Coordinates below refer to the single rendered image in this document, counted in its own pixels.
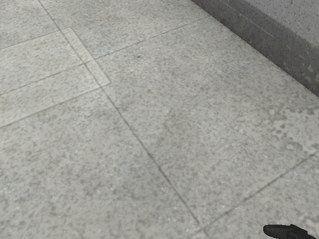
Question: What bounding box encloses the right robot hand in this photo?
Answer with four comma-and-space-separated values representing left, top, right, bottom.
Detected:
263, 224, 316, 239

